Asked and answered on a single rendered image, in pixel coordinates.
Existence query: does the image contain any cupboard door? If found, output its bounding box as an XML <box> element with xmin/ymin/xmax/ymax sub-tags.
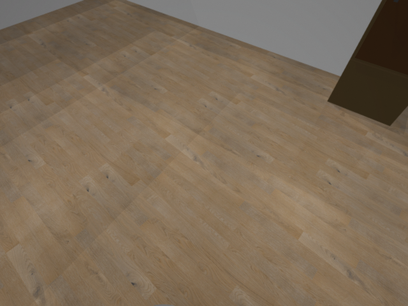
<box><xmin>355</xmin><ymin>0</ymin><xmax>408</xmax><ymax>75</ymax></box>

